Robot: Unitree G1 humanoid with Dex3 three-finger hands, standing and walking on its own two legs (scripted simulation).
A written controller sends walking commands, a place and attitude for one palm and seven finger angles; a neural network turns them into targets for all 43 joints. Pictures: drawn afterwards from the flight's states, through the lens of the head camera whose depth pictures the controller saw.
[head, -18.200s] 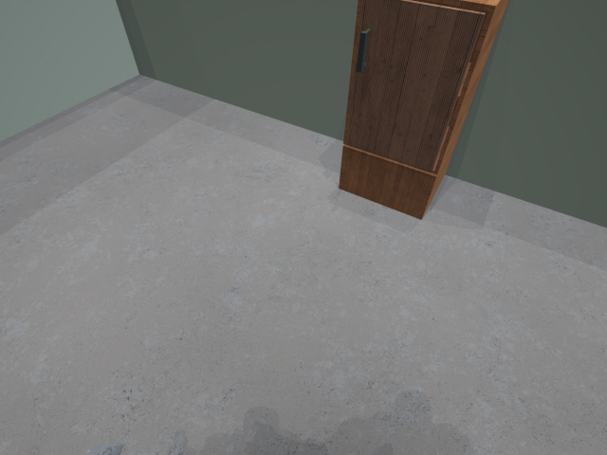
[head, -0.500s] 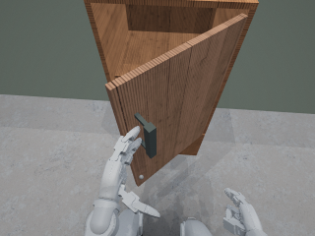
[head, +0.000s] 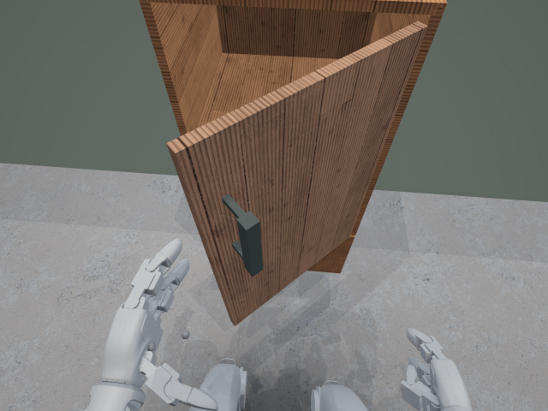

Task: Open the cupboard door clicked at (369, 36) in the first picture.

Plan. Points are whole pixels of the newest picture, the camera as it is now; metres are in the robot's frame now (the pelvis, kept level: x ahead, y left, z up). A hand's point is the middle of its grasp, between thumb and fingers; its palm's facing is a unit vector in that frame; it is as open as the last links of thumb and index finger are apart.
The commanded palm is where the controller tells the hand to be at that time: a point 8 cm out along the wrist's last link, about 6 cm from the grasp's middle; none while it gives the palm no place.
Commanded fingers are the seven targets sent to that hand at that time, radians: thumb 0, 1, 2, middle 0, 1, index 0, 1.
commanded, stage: slide the hand sideways off the handle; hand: left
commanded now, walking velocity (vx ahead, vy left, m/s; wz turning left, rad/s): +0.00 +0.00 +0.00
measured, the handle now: (242, 237) +0.34 +0.07 +0.07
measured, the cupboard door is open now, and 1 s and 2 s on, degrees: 44 44 44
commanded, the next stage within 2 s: draw the hand back to the body in 0.02 s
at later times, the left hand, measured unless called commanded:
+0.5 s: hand (132, 326) +0.20 +0.16 +0.12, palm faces -0.05 -1.00 -0.04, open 16.3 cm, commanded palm +0.18 +0.22 +0.13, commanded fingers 0.00 -0.50 0.30 -0.15 -0.30 -0.15 -0.30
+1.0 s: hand (7, 277) +0.22 +0.25 +0.20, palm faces +0.30 -0.89 -0.36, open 12.9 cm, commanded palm +0.18 +0.29 +0.23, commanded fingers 0.00 0.38 0.68 -0.18 -0.30 -0.18 -0.30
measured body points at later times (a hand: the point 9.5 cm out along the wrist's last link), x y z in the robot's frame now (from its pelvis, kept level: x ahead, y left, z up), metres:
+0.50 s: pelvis +0.01 +0.01 +0.04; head +0.04 +0.01 +0.49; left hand +0.20 +0.22 +0.12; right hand +0.18 -0.21 -0.03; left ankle +0.05 +0.13 -0.62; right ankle -0.01 -0.10 -0.62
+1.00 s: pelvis +0.03 +0.03 +0.10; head +0.02 +0.01 +0.55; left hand +0.20 +0.29 +0.22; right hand +0.22 -0.18 +0.02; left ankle +0.05 +0.13 -0.62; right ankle -0.01 -0.10 -0.62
